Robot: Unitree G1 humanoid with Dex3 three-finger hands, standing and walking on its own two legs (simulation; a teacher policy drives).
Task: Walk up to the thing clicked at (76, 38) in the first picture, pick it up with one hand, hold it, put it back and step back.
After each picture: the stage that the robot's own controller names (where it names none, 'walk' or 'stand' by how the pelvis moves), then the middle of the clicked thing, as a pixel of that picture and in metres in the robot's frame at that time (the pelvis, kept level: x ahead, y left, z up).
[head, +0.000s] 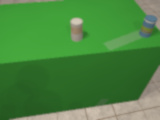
stand; (76, 30) +0.77 +0.03 -0.05
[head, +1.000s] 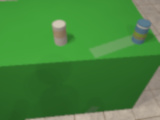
walk; (59, 33) +0.68 +0.14 -0.03
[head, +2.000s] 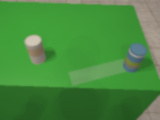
stand; (35, 50) +0.53 +0.21 -0.02
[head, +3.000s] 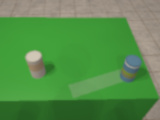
stand; (36, 65) +0.51 +0.21 -0.05
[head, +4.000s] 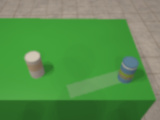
stand; (35, 65) +0.52 +0.22 -0.06
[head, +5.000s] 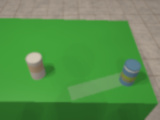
stand; (36, 66) +0.51 +0.21 -0.06
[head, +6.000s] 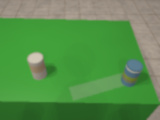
stand; (37, 66) +0.51 +0.21 -0.06
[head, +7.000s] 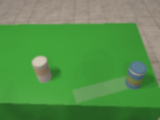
rise first; (42, 69) +0.50 +0.22 -0.05
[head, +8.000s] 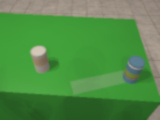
go down; (40, 59) +0.53 +0.21 -0.04
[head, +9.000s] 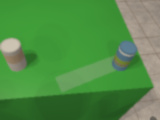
go down; (14, 55) +0.49 +0.22 -0.01
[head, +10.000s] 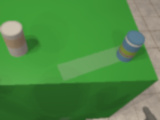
close in; (15, 39) +0.52 +0.20 +0.01
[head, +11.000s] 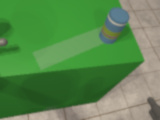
close; out of the picture +0.54 +0.23 +0.05
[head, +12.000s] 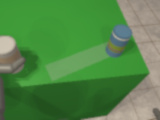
lift; (9, 56) +0.45 +0.19 +0.04
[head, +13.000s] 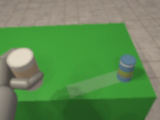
lift; (27, 70) +0.33 +0.16 +0.17
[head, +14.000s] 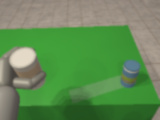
hold; (29, 70) +0.33 +0.15 +0.17
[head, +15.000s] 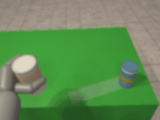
hold; (30, 76) +0.33 +0.16 +0.14
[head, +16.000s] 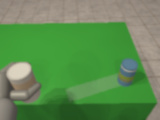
crouch; (25, 83) +0.32 +0.18 +0.10
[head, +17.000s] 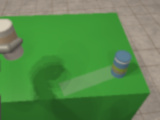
crouch; (7, 40) +0.46 +0.21 +0.15
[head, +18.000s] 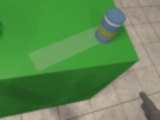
lower; out of the picture +0.54 +0.23 +0.04
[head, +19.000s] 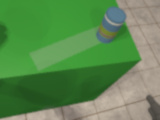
lower; out of the picture +0.53 +0.23 +0.04
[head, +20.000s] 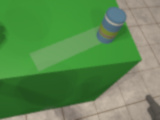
lower; out of the picture +0.53 +0.23 +0.05
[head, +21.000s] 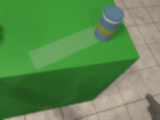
lower; out of the picture +0.53 +0.23 +0.05
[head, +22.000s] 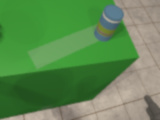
loosen; out of the picture +0.53 +0.24 +0.05
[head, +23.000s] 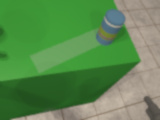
withdraw; out of the picture +0.52 +0.24 +0.04
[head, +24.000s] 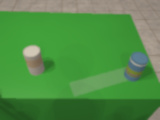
sink last; (34, 60) +0.50 +0.21 -0.01
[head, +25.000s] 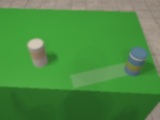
stand; (38, 53) +0.54 +0.22 -0.01
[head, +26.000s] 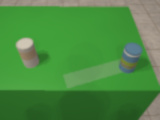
stand; (28, 53) +0.53 +0.23 +0.01
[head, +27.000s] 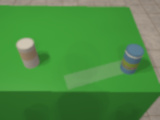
stand; (28, 53) +0.52 +0.23 +0.01
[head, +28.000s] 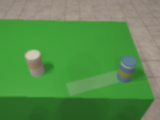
stand; (35, 63) +0.54 +0.22 -0.05
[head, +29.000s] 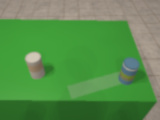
stand; (35, 66) +0.52 +0.22 -0.06
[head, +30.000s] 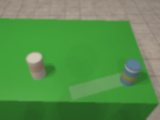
stand; (36, 66) +0.51 +0.21 -0.06
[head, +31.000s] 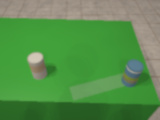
stand; (37, 66) +0.51 +0.21 -0.06
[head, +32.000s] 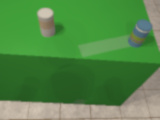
walk; (46, 23) +0.65 +0.17 -0.04
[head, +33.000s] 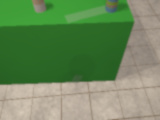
walk; (38, 0) +0.89 +0.28 -0.03
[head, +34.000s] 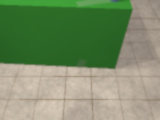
stand; out of the picture +1.16 +0.21 -0.03
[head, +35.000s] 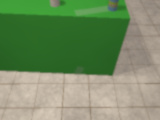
stand; out of the picture +1.13 +0.20 -0.05
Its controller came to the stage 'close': yes
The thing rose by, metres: 0.22
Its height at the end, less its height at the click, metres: +0.00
